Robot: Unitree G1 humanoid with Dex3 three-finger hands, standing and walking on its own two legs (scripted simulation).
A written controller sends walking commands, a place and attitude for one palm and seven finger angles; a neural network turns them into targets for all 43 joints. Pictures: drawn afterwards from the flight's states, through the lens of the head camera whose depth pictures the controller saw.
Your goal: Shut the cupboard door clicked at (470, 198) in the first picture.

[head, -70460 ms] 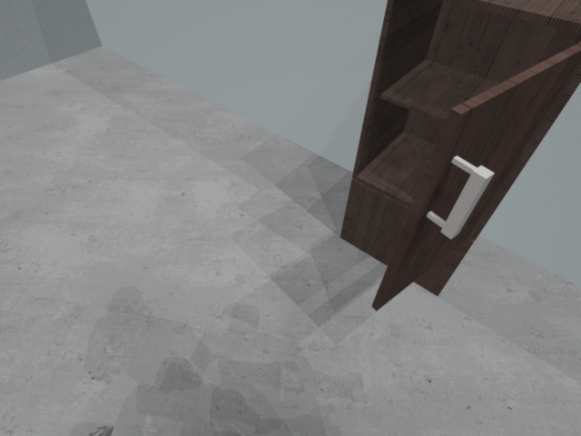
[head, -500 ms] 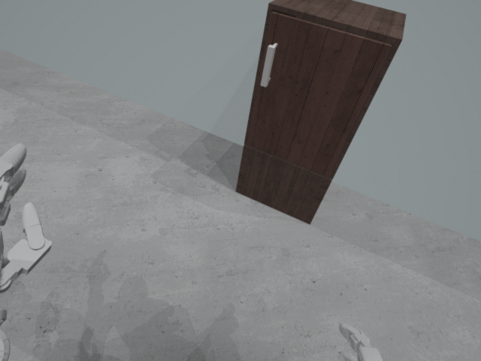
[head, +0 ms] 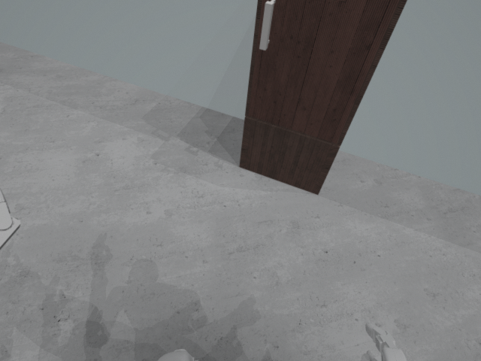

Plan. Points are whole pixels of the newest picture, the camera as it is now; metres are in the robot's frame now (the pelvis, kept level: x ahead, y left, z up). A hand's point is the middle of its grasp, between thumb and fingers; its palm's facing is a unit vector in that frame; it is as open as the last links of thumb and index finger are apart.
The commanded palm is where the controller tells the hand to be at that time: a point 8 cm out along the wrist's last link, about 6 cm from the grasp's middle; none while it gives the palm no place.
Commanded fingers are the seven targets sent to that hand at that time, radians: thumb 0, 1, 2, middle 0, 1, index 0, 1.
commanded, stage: stop stepping back and stand still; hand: left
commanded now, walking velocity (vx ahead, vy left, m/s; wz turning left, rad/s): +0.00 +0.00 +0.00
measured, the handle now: (268, 24) +1.15 -0.07 +0.07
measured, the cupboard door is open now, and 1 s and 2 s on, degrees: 0 0 0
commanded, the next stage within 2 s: let the arm hang, fingers relaxed in 0.54 s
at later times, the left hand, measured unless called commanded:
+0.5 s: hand (39, 190) +0.27 +0.26 +0.19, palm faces +0.36 -0.82 -0.45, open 7.4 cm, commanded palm +0.20 +0.31 +0.20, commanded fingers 0.00 0.90 0.90 -0.20 -0.30 -0.20 -0.30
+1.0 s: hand out of the picture +0.04 +0.19 -0.16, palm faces +0.04 -0.98 -0.18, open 6.9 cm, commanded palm none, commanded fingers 0.00 0.90 0.90 -0.20 -0.30 -0.20 -0.30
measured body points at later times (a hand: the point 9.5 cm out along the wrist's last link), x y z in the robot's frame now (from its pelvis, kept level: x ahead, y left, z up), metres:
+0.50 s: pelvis +0.05 +0.01 +0.02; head +0.07 +0.02 +0.47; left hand +0.25 +0.30 +0.21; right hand +0.21 -0.23 -0.05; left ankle +0.08 +0.11 -0.71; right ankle -0.01 -0.09 -0.71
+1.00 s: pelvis +0.01 +0.01 +0.02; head +0.03 +0.03 +0.47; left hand +0.04 +0.25 -0.14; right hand +0.02 -0.22 -0.13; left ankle +0.08 +0.11 -0.71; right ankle -0.01 -0.09 -0.71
